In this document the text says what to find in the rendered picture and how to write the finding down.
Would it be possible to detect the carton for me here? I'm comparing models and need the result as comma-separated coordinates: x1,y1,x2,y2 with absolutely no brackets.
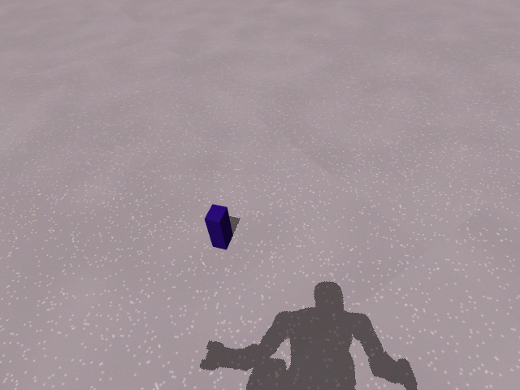
205,204,233,249

